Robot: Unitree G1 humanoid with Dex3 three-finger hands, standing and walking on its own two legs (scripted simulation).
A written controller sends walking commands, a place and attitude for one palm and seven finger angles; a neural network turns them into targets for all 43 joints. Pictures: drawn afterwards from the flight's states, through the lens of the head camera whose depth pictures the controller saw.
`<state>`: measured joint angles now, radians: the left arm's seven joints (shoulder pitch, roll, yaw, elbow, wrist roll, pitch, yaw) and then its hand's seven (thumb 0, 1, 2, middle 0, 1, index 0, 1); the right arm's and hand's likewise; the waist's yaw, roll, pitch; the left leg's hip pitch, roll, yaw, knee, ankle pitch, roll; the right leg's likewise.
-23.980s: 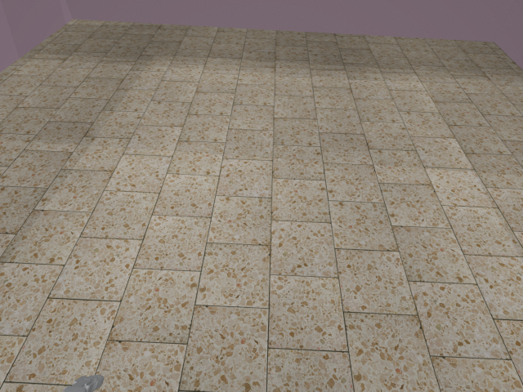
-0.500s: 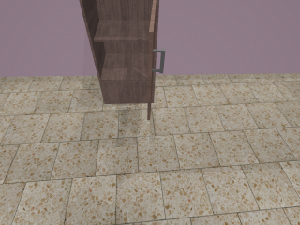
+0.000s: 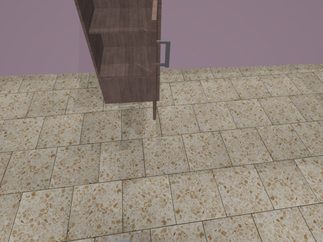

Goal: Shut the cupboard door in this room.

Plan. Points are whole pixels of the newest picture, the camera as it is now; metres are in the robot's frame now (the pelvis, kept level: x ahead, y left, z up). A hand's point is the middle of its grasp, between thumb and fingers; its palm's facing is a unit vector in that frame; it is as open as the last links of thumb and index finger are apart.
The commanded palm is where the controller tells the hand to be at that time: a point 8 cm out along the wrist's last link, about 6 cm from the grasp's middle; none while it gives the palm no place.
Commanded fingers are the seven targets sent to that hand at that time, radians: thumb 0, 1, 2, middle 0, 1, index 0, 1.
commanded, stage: walk around to get in front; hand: left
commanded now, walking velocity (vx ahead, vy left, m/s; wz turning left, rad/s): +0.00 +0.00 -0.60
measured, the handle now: (163, 54) +0.85 +0.06 -0.04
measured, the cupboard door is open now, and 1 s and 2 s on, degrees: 84 84 84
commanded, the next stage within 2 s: none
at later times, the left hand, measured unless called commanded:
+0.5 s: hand (107, 236) +0.15 +0.16 -0.15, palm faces -0.25 -0.92 -0.31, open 7.4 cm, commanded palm none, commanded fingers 0.00 0.90 0.90 -0.20 -0.30 -0.20 -0.30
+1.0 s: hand (113, 214) +0.21 +0.16 -0.16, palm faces -0.54 -0.82 -0.20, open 7.4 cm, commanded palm none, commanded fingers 0.00 0.90 0.90 -0.20 -0.30 -0.20 -0.30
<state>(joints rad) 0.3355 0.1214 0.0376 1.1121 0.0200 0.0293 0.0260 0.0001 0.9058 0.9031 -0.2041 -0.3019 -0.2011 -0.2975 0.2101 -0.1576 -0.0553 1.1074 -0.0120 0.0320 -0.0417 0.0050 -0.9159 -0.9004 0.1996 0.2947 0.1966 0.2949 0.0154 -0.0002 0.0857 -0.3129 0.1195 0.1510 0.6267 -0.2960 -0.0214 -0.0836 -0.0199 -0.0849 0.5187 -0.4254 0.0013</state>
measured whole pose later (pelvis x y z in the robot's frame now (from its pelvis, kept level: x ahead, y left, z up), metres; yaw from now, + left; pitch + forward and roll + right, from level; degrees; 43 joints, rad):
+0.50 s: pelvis -0.02 -0.02 -0.01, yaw -18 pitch +0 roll +1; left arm 0.15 0.22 0.07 0.86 0.02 0.02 0.01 0.00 0.91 0.90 -0.20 -0.30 -0.20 -0.30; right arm 0.11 -0.24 -0.08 0.93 -0.02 0.07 -0.01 0.00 -0.91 -0.90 0.20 0.29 0.20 0.29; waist 0.02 0.05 0.12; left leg -0.49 0.12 0.09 1.13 -0.51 -0.07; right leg -0.34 -0.02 -0.04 0.68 -0.34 -0.02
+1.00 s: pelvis +0.02 +0.03 +0.02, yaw -36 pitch +1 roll -3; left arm 0.17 0.29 0.09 0.91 0.02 0.08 -0.04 0.00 0.91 0.90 -0.20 -0.30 -0.20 -0.30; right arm 0.22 -0.18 -0.04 0.89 -0.02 0.00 -0.02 0.00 -0.90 -0.90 0.20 0.30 0.20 0.30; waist 0.02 -0.03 0.09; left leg -0.20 0.10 0.19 0.49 -0.30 0.03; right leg -0.50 -0.03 0.00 1.15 -0.42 0.09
